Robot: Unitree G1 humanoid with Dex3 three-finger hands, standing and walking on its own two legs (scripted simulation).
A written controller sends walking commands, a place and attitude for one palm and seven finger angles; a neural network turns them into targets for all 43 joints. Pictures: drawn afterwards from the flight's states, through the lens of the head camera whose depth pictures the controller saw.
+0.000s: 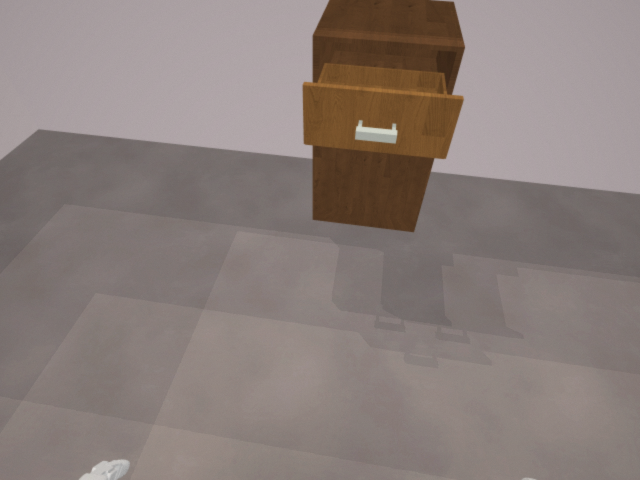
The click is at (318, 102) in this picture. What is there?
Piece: drawer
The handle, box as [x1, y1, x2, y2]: [355, 120, 396, 143]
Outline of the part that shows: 359,120 358,125 356,127 355,139 395,143 395,124 392,124 391,130 362,127 362,121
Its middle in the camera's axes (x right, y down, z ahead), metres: +0.15 -0.29 +1.04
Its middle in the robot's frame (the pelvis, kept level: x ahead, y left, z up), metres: +0.97 -0.10 -0.08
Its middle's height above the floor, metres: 0.69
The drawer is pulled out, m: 0.30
